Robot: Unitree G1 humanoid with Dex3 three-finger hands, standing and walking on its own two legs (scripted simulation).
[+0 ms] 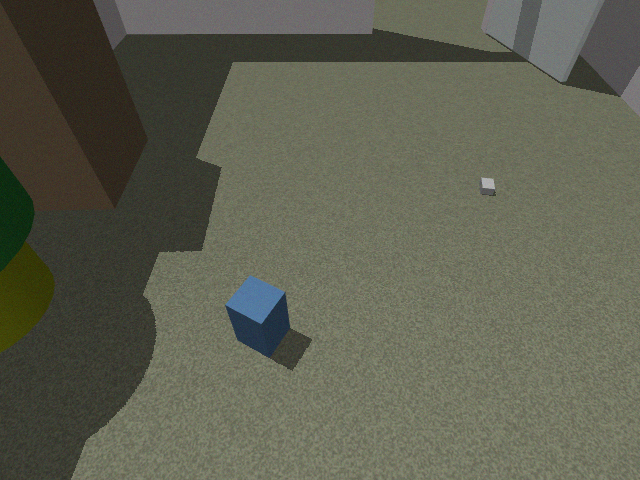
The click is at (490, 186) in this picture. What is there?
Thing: small box
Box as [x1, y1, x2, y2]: [479, 178, 494, 194]
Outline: 481,178 479,182 480,193 492,194 494,190 493,179
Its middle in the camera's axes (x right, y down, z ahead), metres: +0.79 -0.24 +1.86
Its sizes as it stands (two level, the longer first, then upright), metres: 0.076 0.056 0.037
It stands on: the floor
